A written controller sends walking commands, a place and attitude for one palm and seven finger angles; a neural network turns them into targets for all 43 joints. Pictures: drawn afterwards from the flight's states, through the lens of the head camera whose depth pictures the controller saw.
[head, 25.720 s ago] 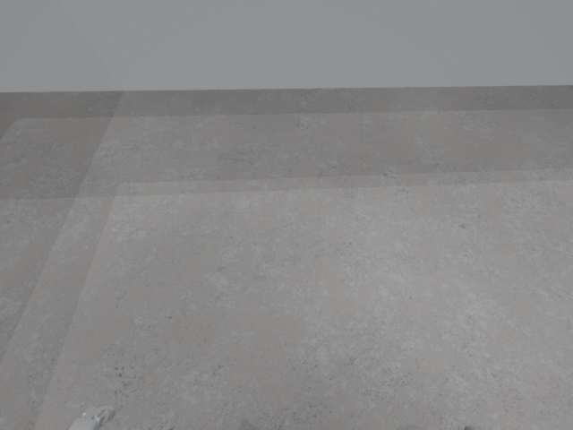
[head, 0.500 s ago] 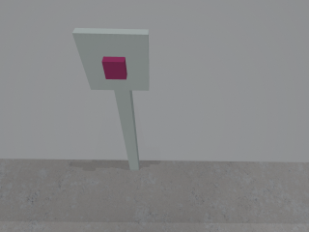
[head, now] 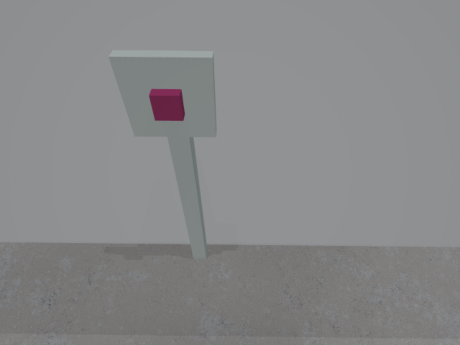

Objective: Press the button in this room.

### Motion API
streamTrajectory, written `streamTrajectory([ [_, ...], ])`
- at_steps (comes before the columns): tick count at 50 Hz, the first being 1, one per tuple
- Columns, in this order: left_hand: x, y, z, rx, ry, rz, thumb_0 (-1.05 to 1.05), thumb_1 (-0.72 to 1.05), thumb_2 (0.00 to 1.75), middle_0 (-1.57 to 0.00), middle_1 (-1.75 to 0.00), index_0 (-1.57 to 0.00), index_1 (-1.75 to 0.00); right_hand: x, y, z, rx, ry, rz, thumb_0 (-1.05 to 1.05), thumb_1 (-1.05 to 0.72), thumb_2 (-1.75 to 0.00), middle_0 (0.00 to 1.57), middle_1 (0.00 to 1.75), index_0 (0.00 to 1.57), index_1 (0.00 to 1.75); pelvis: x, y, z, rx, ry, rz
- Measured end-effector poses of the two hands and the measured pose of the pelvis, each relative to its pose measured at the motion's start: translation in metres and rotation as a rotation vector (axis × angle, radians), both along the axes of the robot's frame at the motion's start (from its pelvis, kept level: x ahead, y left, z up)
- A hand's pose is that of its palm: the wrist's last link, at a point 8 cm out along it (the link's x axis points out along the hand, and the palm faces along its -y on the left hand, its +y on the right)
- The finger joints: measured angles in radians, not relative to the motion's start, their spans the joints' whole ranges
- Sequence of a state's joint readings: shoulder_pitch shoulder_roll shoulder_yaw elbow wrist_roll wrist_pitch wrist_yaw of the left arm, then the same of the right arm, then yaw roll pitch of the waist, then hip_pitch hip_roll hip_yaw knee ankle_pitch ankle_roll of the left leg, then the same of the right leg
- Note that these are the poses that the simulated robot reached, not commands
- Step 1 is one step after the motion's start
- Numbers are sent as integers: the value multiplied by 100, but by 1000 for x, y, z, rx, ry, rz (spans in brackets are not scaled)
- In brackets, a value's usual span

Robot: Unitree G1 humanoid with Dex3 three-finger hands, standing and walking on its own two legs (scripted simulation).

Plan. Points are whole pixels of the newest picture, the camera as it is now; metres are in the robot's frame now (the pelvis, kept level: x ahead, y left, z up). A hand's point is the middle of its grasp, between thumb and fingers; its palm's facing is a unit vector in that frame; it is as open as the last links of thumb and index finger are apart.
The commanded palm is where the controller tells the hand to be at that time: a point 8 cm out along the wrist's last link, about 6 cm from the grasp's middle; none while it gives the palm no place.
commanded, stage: shuffle to correct the standing spot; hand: left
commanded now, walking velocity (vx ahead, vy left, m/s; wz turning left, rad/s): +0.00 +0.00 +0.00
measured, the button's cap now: (168, 104) +0.58 +0.18 +0.11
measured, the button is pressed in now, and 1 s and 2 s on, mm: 0 0 0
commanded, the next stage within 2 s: come to a stop and stand still in 0.46 s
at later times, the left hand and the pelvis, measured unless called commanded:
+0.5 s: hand out of the picture +0.02 +0.15 -0.20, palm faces +0.05 -0.99 -0.11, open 7.4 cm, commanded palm none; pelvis +0.08 +0.00 -0.02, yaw +0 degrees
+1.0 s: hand (178, 301) +0.24 +0.14 -0.17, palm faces +0.04 -0.97 -0.24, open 7.3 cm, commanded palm none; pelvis +0.16 -0.05 -0.01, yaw +2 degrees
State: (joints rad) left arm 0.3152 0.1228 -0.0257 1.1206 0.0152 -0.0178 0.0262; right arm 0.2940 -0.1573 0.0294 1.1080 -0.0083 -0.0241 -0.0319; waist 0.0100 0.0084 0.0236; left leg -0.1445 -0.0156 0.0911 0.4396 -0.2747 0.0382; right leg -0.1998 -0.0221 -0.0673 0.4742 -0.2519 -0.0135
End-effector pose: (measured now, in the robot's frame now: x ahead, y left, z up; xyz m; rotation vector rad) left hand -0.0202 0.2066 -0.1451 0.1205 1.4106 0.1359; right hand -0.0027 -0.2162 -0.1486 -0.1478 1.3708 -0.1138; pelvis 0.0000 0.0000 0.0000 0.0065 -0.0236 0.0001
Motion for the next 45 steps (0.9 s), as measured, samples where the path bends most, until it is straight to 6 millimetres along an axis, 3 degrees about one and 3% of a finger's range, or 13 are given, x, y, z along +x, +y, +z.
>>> streamTrajectory([
  [8,0,-8,-4,-8,22,2,0,91,90,-20,-30,-20,-30,-20,0,-3,21,75,-21,0,-91,-90,20,30,20,30,6,-9,-3,0,9,0],
  [14,6,-13,-9,-16,50,20,0,91,90,-20,-30,-20,-30,-20,-3,-6,21,120,-43,0,-91,-90,20,30,20,30,25,-14,-9,-7,27,2],
  [18,12,-15,-15,-28,66,47,0,91,90,-20,-30,-20,-30,-4,-3,-6,6,130,-42,0,-91,-90,20,30,20,30,42,-14,-13,-24,40,14],
  [24,28,-11,-25,-59,120,54,0,91,90,-20,-30,-20,-30,42,3,-3,-29,69,-39,0,-91,-90,20,30,20,30,72,-4,-17,-21,55,9],
  [28,74,-3,-20,-49,98,13,1,91,90,-20,-30,-20,-30,52,9,2,-34,52,-61,0,-91,-90,20,30,20,30,92,-3,-12,-38,48,13],
  [33,163,12,-11,12,-41,-19,3,94,90,-20,-30,-20,-30,43,12,9,-3,168,-74,-1,-91,-90,20,30,20,30,118,-14,-7,-39,49,16],
  [38,249,5,-2,66,-200,-51,2,93,90,-20,-30,-19,-30,49,-2,1,37,296,-82,0,-90,-90,20,30,21,30,150,-32,-15,-23,31,22],
  [41,275,-3,-2,105,-256,-56,1,93,90,-20,-30,-19,-30,75,-27,-14,27,293,-95,0,-90,-90,20,30,21,30,167,-43,-24,3,24,29],
  [45,275,-13,4,110,-240,-50,0,92,90,-20,-30,-20,-30,135,-59,-19,-24,162,-84,0,-90,-90,20,30,21,30,168,-47,-18,18,9,36],
])
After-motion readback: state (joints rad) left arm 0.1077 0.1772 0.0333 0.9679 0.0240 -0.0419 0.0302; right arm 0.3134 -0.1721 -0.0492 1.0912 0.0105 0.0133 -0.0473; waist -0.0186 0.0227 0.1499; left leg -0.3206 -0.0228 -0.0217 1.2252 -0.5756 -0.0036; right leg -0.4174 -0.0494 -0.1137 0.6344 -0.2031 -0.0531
